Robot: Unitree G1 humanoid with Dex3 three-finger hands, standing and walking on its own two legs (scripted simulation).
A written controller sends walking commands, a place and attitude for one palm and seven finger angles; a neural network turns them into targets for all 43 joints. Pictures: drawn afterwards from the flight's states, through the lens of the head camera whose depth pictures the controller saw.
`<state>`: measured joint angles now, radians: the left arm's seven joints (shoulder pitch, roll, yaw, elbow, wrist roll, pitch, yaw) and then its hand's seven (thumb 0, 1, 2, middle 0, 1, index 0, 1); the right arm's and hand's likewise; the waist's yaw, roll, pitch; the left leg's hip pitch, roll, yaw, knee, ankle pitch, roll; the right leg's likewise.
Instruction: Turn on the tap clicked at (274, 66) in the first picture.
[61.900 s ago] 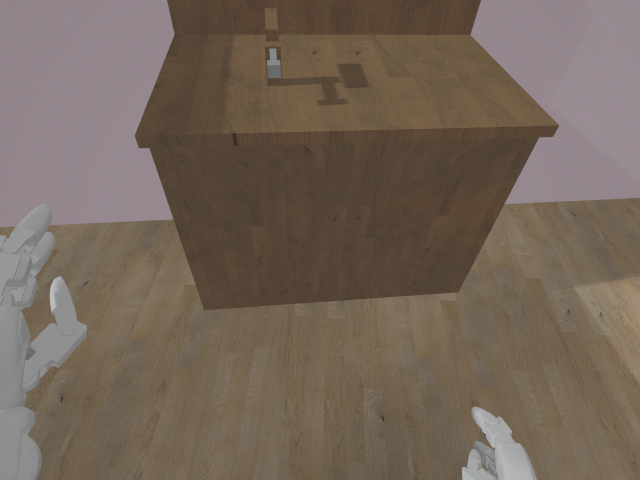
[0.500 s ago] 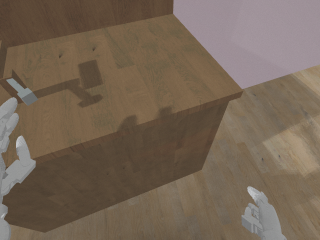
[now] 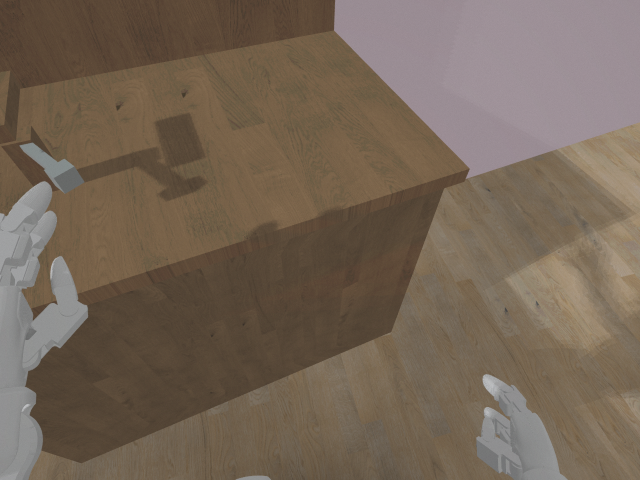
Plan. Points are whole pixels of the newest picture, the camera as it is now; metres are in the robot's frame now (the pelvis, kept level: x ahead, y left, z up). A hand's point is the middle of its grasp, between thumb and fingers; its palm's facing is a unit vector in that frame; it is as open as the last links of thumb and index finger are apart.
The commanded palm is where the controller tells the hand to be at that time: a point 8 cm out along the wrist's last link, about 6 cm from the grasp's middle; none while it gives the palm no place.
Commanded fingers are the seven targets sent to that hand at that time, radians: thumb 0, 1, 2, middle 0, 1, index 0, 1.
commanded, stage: come to a stop and stand still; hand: left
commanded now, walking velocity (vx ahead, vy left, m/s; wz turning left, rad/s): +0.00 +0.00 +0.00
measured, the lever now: (64, 176) +0.44 +0.37 +0.12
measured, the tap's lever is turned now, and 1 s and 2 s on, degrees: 29 29 29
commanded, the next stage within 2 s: none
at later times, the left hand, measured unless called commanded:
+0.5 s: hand out of the picture +0.14 +0.33 +0.17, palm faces +0.46 -0.82 -0.34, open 7.4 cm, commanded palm +0.08 +0.36 +0.18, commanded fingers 0.00 0.90 0.90 -0.20 -0.30 -0.20 -0.30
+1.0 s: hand out of the picture +0.03 +0.40 +0.18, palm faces +0.57 -0.79 -0.24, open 7.4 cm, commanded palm -0.04 +0.41 +0.18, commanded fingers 0.00 0.90 0.90 -0.20 -0.30 -0.20 -0.30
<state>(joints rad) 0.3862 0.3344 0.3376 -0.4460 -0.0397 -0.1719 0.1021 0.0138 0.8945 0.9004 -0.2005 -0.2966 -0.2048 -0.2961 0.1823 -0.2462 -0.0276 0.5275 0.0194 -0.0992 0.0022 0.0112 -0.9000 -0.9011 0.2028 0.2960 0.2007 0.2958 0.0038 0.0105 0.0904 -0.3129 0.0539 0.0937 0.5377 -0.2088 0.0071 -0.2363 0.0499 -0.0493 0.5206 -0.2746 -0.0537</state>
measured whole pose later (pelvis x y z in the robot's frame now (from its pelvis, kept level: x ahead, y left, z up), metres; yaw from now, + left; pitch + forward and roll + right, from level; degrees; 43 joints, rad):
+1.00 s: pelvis -0.16 +0.11 -0.02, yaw +8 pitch -8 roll -4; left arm 0.20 0.34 0.38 -0.46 -0.02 -0.15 0.08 0.01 0.89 0.90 -0.21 -0.30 -0.21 -0.30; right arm 0.18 -0.18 -0.02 0.63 -0.01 -0.11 0.01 0.01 -0.90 -0.90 0.20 0.30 0.20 0.30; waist 0.05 -0.02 0.15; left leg -0.36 -0.03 0.14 0.57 -0.11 0.03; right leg -0.47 0.07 0.06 1.12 -0.45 0.00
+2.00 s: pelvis -0.22 +0.19 -0.01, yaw -1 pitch -2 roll +2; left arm 0.37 0.38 0.40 -0.49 -0.05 -0.20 0.15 0.01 0.88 0.90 -0.21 -0.30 -0.21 -0.30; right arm 0.18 -0.19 -0.02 0.62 0.00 -0.09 -0.03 0.01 -0.90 -0.90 0.20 0.30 0.20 0.30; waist 0.01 -0.05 0.07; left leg -0.31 0.00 0.08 0.61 -0.27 0.02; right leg -0.20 0.02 0.00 0.82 -0.47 -0.01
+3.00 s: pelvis -0.24 +0.21 +0.01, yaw +1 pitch -1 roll -1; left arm 0.43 0.35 0.33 -0.44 -0.03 -0.16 0.14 0.01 0.89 0.90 -0.21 -0.30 -0.21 -0.30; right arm 0.26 -0.16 0.04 0.61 -0.01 -0.09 -0.06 0.01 -0.90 -0.90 0.20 0.30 0.20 0.30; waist 0.01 -0.02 0.01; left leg -0.25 -0.01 0.03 0.40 -0.16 0.03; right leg -0.17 0.01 -0.02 0.40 -0.24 0.00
